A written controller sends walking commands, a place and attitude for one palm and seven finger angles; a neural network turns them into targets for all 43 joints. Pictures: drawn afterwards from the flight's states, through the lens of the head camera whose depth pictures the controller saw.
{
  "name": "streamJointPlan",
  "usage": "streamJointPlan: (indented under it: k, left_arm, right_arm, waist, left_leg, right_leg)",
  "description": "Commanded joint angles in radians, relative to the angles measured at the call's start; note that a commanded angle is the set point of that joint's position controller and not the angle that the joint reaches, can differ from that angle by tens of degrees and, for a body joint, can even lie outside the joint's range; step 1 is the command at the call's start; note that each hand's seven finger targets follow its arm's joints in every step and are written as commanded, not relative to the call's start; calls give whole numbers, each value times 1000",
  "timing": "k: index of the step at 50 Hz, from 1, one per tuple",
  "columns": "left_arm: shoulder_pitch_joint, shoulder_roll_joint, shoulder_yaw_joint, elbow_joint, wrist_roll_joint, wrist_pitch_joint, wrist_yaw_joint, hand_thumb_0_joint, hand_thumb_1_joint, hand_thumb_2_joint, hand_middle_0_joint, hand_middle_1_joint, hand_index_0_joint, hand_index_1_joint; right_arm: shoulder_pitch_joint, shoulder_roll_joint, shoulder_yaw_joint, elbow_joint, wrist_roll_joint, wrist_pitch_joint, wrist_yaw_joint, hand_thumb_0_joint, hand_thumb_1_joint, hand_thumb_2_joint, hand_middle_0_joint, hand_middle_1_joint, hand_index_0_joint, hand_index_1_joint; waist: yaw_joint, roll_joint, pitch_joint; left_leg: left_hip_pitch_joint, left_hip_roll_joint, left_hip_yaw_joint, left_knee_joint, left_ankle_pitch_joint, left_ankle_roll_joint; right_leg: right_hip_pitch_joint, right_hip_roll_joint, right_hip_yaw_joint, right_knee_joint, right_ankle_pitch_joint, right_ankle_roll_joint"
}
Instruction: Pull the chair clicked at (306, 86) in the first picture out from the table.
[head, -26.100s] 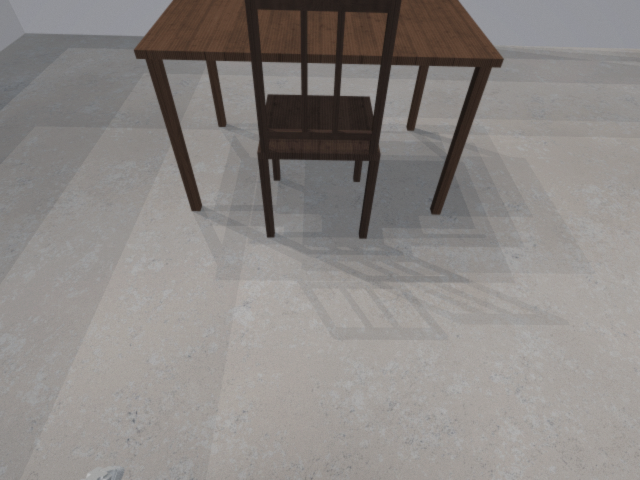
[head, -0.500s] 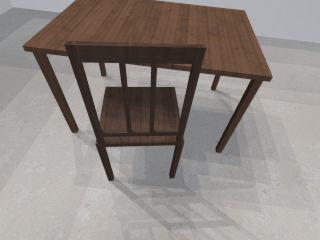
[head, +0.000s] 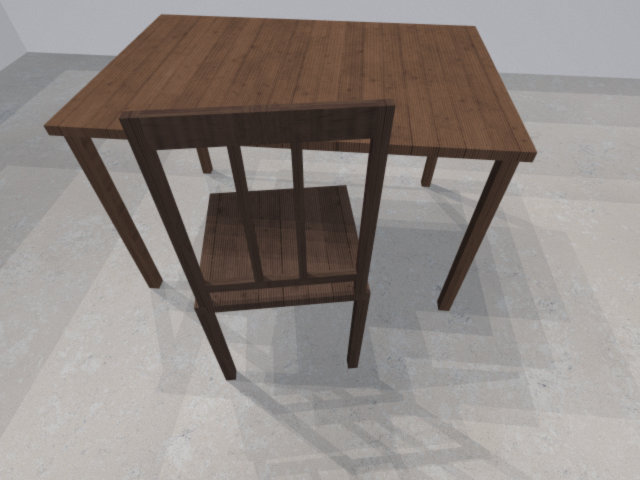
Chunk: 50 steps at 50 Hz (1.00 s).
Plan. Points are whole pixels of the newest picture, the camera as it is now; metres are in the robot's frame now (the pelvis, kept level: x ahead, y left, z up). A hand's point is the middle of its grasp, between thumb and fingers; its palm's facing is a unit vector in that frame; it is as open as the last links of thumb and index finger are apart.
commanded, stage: let the arm hang, fingers relaxed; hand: left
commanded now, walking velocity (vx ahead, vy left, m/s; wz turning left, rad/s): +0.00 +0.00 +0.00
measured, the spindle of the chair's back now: (248, 222) +0.58 +0.17 -0.07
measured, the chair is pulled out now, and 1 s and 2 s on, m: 0.14 0.14 0.14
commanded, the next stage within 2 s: look to check the result in 0.20 s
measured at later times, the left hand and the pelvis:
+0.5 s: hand out of the picture +0.01 +0.16 -0.18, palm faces +0.02 -0.98 -0.19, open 7.4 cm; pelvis +0.02 +0.00 +0.00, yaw +0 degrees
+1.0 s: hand out of the picture +0.02 +0.16 -0.17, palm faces +0.02 -0.98 -0.20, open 7.4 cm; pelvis +0.02 +0.00 +0.00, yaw +0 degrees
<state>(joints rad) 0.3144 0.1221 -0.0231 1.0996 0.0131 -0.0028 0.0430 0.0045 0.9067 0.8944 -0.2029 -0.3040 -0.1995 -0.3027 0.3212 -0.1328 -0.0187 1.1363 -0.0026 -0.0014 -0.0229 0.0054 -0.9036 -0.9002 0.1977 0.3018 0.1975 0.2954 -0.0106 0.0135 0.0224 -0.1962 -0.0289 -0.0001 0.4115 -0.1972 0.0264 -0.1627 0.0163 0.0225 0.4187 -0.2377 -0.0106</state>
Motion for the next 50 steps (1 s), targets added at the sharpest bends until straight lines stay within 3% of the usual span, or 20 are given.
streamJointPlan:
  k: [1, 13, 23, 26, 29, 36, 38, 50]
  left_arm:
    - [80, 108, 26, -26, -4, -9, 8, 0, 900, 900, -200, -300, -200, -300]
    - [84, 99, 29, -30, -6, -10, 10, 0, 900, 900, -200, -300, -200, -300]
    - [88, 103, 27, -30, -7, -11, 10, 0, 900, 900, -200, -300, -200, -300]
    - [85, 100, 26, -28, -6, -10, 9, 0, 900, 900, -200, -300, -200, -300]
    - [84, 104, 28, -30, -7, -11, 10, 0, 900, 900, -200, -300, -200, -300]
    - [82, 102, 28, -30, -7, -7, 10, 0, 900, 900, -200, -300, -200, -300]
    - [86, 102, 29, -29, -7, -8, 10, 0, 900, 900, -200, -300, -200, -300]
    - [81, 106, 29, -31, -8, -6, 9, 0, 900, 900, -200, -300, -200, -300]
  right_arm:
    - [72, -87, -20, -10, -5, -15, -11, 0, -900, -900, 200, 300, 200, 300]
    - [79, -80, -22, -7, -2, -21, -16, 0, -900, -900, 200, 300, 200, 300]
    - [74, -80, -20, -4, -1, -18, -17, 0, -900, -900, 200, 300, 200, 300]
    - [72, -82, -21, -5, -1, -16, -17, 0, -900, -900, 200, 300, 200, 300]
    - [76, -82, -21, -2, -1, -18, -18, 0, -900, -900, 200, 300, 200, 300]
    - [70, -85, -20, -6, -1, -16, -19, 0, -900, -900, 200, 300, 200, 300]
    - [72, -83, -21, -6, -1, -17, -19, 0, -900, -900, 200, 300, 200, 300]
    - [73, -83, -19, -4, 0, -14, -19, 0, -900, -900, 200, 300, 200, 300]
  waist:
    - [7, -1, 88]
    - [5, -14, 57]
    - [2, -1, 65]
    - [1, -24, 75]
    - [-1, -9, 51]
    - [2, -5, 85]
    - [2, -3, 65]
    - [5, -16, 90]
  left_leg:
    - [2, 107, -114, -86, 30, 27]
    - [51, 113, -104, -53, 140, 27]
    - [68, 112, -95, -46, 161, 25]
    - [68, 111, -98, -49, 151, 25]
    - [84, 115, -98, -43, 180, 25]
    - [70, 115, -100, -58, 149, 25]
    - [81, 116, -99, -54, 161, 26]
    - [65, 114, -100, -61, 135, 26]
  right_leg:
    - [-96, -92, 77, -93, 27, -38]
    - [-65, -97, 71, -79, 109, -35]
    - [-60, -102, 78, -90, 127, -36]
    - [-64, -101, 78, -95, 118, -35]
    - [-46, -100, 75, -87, 140, -34]
    - [-60, -97, 72, -91, 108, -34]
    - [-51, -99, 71, -90, 117, -33]
    - [-55, -97, 66, -97, 91, -33]
